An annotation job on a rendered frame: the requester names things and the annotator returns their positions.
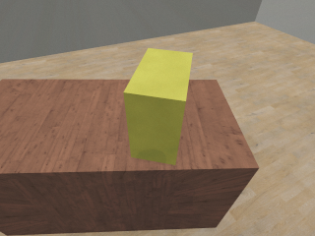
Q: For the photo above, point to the pedestal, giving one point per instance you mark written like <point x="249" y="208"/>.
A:
<point x="66" y="165"/>

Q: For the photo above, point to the carton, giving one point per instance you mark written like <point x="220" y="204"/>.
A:
<point x="155" y="100"/>

